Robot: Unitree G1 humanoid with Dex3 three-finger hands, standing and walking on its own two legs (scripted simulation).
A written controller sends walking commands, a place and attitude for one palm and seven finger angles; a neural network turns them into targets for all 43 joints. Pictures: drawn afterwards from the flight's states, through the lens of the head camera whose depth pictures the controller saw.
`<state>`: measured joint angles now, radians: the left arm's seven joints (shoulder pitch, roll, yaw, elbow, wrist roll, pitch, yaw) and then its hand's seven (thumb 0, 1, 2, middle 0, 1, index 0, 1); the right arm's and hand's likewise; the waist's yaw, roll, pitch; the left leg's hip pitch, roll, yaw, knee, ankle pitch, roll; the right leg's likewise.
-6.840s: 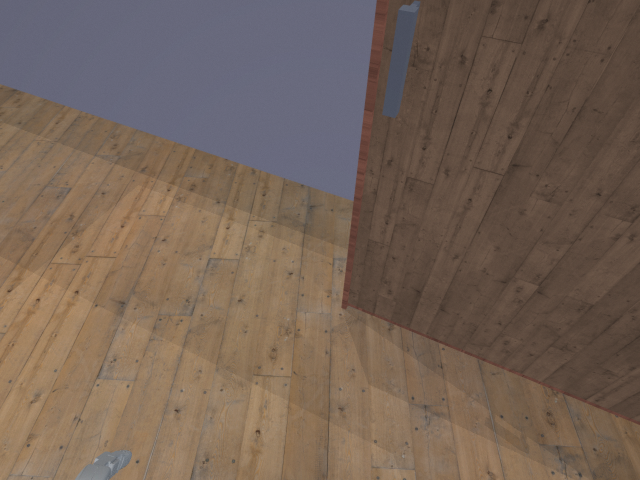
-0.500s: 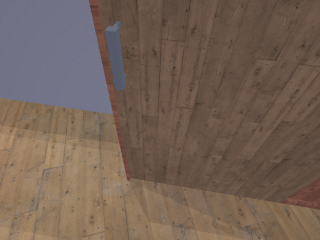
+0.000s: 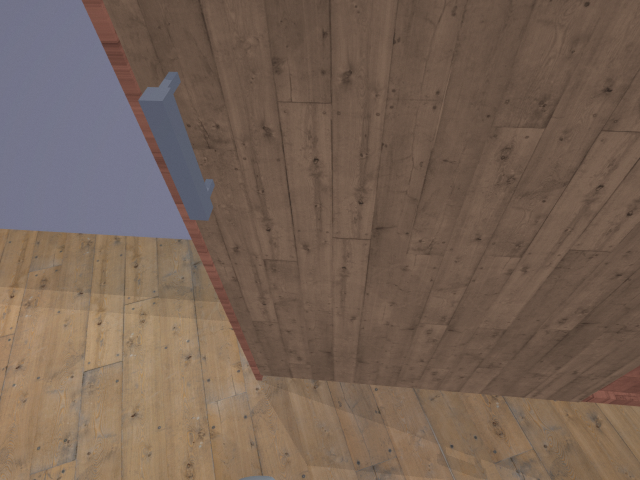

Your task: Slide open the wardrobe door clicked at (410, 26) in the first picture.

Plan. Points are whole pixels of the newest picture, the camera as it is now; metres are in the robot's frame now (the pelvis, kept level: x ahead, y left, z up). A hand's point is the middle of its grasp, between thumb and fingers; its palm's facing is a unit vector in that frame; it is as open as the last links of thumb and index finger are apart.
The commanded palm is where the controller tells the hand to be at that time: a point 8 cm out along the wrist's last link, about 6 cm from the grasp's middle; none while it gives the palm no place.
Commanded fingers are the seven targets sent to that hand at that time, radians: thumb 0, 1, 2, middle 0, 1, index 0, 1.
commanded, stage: come to a stop and stand still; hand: left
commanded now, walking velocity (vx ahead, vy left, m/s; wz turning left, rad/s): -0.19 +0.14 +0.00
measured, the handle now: (187, 151) +0.46 +0.19 +0.17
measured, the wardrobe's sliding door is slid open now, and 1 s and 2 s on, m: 0.00 0.00 0.00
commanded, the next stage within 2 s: none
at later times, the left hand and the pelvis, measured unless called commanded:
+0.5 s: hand out of the picture -0.02 +0.24 -0.17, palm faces +0.07 -0.98 -0.19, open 7.4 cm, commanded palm none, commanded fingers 0.00 0.90 0.90 -0.20 -0.30 -0.20 -0.30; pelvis -0.02 +0.06 +0.01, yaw -1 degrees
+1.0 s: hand out of the picture -0.05 +0.18 -0.17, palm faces +0.03 -0.99 -0.15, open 7.4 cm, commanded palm none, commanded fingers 0.00 0.90 0.90 -0.20 -0.30 -0.20 -0.30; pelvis -0.04 +0.03 +0.01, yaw -1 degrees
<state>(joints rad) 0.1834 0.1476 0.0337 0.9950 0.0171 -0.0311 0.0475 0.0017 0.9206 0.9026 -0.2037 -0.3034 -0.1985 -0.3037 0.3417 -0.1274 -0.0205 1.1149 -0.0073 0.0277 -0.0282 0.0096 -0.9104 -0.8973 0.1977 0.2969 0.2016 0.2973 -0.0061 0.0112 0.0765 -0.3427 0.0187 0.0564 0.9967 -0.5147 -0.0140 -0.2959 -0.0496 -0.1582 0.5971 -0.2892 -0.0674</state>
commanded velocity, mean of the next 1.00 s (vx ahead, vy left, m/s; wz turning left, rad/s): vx -0.01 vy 0.01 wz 0.00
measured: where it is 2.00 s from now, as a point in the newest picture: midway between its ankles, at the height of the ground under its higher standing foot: outside the picture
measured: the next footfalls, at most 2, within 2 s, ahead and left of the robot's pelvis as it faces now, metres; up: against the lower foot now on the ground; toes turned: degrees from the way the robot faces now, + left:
left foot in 0.26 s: +0.05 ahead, +0.16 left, +0.00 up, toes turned +1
right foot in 0.58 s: -0.04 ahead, -0.06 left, +0.00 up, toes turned -3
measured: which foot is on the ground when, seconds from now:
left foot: up 0.00-0.24, down 0.26-1.00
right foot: down 0.00-0.28, up 0.30-0.56, down 0.58-1.00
